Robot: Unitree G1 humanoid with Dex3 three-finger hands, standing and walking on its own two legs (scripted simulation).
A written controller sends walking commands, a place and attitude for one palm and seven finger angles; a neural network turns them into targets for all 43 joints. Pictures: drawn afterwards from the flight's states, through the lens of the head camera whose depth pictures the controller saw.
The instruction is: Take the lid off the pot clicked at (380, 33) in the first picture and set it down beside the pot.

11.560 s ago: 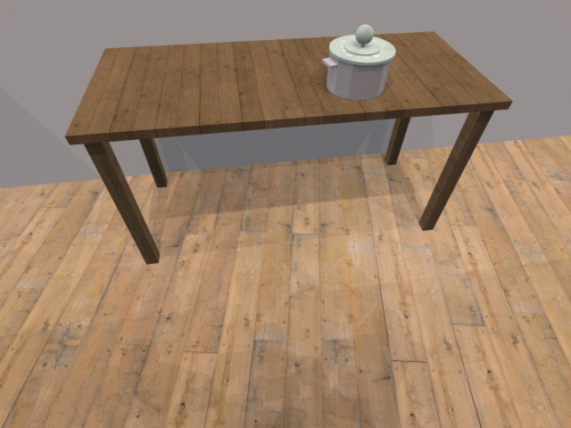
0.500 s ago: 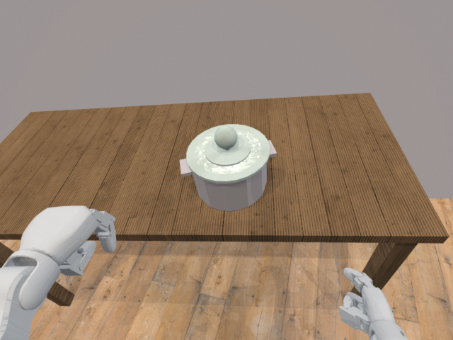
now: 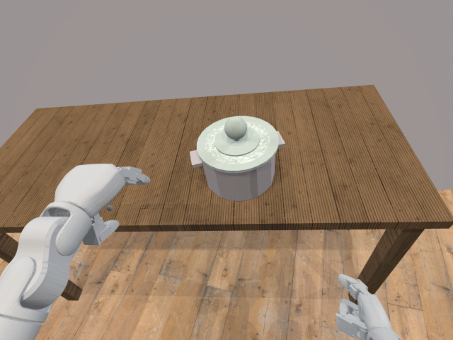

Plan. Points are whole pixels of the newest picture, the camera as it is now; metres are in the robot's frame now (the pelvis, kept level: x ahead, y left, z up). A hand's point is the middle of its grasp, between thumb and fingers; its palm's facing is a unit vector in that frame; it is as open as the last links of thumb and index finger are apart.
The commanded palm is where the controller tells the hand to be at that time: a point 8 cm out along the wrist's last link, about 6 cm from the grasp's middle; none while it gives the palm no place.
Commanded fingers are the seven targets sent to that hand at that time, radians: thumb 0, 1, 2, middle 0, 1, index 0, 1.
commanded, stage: reach forward and open the fingers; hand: left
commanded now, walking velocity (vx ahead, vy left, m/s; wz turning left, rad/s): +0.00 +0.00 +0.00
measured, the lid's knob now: (235, 128) +0.56 +0.04 +0.07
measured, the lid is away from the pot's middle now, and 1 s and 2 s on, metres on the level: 0.00 0.00 0.00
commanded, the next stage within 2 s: move the open hand above the knob in 0.08 s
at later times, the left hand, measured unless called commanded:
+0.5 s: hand (125, 160) +0.35 +0.20 +0.17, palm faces -0.01 -0.11 -0.99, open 10.5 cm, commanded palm +0.32 +0.20 +0.22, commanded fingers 0.00 -0.41 1.57 -0.82 -0.08 -0.82 -0.08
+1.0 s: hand (184, 128) +0.42 +0.11 +0.18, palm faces -0.01 +0.02 -1.00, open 10.5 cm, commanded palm +0.39 +0.13 +0.22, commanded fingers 0.00 -0.41 1.57 -0.82 -0.08 -0.82 -0.08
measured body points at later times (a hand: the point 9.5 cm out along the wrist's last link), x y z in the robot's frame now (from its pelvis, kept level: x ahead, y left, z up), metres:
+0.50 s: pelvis +0.01 +0.00 +0.00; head +0.02 -0.06 +0.45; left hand +0.34 +0.21 +0.23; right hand +0.23 -0.21 -0.10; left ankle +0.02 +0.07 -0.74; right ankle +0.03 -0.12 -0.74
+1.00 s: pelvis +0.02 -0.03 +0.00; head +0.02 -0.09 +0.44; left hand +0.41 +0.11 +0.24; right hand +0.22 -0.25 -0.11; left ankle +0.02 +0.07 -0.74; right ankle +0.03 -0.12 -0.74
